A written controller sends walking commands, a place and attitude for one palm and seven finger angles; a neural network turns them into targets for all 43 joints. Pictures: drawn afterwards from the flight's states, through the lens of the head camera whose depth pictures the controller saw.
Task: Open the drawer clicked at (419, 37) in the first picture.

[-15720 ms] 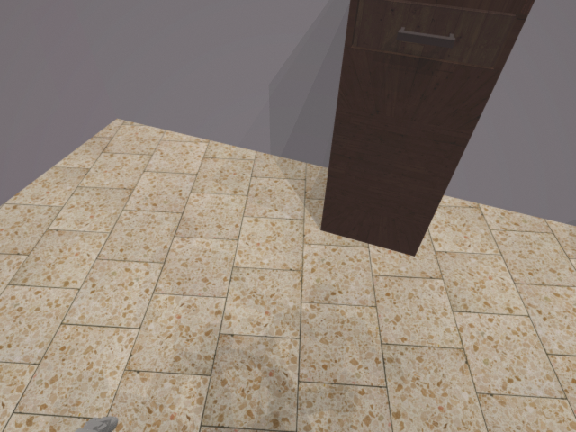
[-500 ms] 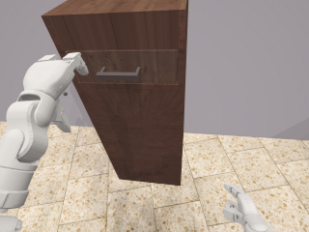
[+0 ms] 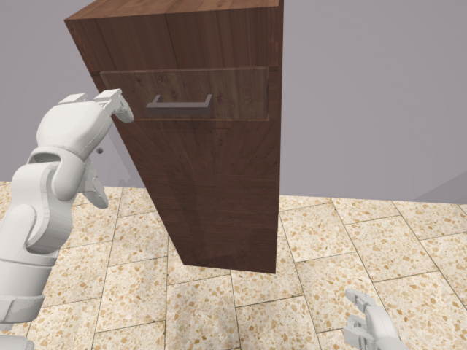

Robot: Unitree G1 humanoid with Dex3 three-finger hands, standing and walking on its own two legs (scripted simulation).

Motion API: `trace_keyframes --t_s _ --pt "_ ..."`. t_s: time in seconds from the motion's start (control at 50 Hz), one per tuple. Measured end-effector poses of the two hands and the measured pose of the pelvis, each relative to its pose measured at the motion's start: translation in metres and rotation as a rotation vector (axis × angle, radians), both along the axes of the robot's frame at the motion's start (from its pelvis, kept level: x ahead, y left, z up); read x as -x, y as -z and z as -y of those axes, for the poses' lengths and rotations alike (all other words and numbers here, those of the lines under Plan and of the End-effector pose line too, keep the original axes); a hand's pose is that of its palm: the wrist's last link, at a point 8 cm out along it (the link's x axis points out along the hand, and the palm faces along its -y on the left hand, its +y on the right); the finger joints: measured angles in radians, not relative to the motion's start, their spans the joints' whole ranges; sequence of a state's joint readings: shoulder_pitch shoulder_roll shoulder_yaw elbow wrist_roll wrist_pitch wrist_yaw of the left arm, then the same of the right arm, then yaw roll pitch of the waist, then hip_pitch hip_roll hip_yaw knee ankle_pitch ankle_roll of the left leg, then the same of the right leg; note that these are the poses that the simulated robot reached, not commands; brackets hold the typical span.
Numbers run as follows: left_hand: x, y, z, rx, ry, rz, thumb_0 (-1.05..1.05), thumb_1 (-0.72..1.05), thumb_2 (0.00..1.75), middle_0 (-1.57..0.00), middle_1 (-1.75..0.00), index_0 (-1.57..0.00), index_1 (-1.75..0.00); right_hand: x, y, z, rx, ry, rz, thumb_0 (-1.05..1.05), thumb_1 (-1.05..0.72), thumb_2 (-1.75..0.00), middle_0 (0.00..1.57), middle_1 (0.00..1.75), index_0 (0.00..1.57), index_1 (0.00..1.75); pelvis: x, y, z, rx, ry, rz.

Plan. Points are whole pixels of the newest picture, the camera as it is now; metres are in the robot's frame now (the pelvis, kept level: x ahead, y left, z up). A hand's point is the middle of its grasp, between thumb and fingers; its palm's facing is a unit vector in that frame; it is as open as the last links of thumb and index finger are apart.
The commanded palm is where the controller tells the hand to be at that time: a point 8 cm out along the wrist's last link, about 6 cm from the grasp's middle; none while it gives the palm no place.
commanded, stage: move the hooked fingers above the handle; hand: left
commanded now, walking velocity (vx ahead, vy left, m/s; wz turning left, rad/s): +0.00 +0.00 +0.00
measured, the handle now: (180, 103) +0.58 +0.21 +0.14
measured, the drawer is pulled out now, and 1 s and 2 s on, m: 0.00 0.00 0.00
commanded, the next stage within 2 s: none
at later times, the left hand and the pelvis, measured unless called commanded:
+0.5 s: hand (142, 144) +0.38 +0.21 +0.18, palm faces +0.00 -0.01 -1.00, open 13.8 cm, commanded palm +0.35 +0.23 +0.27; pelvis +0.02 -0.01 +0.00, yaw +1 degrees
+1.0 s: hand (176, 134) +0.43 +0.17 +0.17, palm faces +0.00 -0.03 -1.00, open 13.8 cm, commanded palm +0.43 +0.21 +0.26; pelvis +0.04 -0.01 +0.00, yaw +1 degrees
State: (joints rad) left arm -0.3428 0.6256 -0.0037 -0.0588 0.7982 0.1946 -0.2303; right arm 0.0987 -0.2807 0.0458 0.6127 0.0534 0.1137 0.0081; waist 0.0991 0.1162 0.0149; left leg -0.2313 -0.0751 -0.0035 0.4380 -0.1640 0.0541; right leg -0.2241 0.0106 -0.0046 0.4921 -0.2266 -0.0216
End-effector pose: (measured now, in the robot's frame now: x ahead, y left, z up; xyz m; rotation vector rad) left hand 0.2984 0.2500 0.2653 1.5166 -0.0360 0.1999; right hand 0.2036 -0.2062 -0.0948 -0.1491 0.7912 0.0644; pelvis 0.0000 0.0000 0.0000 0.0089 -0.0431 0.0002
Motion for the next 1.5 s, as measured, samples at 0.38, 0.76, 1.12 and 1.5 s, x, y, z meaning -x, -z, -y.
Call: trace_keyframes --t_s 0.38,0.76,1.12,1.5 --pt "-0.044 0.0 -0.001 -0.025 -0.035 -0.037 0.0 -0.49 0.3 -0.32 -1.2 -0.32 -1.2 -0.009 0.001 0.021 0.046 0.01 -0.032 0.01 -0.91 -0.9 0.2 0.3 0.2 0.3 -0.013 -0.001 0.013 0.003 -0.018 -0.032" --pt "-0.091 -0.006 0.002 -0.006 -0.043 0.017 0.0 -0.49 0.3 -0.32 -1.2 -0.32 -1.2 -0.006 0.016 0.036 0.038 0.071 -0.138 0.01 -0.91 -0.9 0.2 0.3 0.2 0.3 -0.037 -0.001 0.013 -0.002 0.002 -0.082" --pt "-0.154 0.005 0.053 -0.013 0.164 0.034 0.0 -0.49 0.3 -0.33 -1.2 -0.33 -1.2 -0.009 0.015 0.03 0.058 0.119 -0.147 0.01 -0.91 -0.9 0.2 0.3 0.2 0.3 -0.047 0.0 0.009 0.001 0.003 -0.119" --pt "-0.173 0.024 0.057 -0.025 0.223 -0.096 0.0 -0.49 0.3 -0.33 -1.21 -0.32 -1.22 0.023 0.022 0.053 0.135 0.184 -0.254 0.01 -0.91 -0.9 0.2 0.3 0.2 0.3 -0.054 0.002 0.006 0.006 -0.019 -0.14"
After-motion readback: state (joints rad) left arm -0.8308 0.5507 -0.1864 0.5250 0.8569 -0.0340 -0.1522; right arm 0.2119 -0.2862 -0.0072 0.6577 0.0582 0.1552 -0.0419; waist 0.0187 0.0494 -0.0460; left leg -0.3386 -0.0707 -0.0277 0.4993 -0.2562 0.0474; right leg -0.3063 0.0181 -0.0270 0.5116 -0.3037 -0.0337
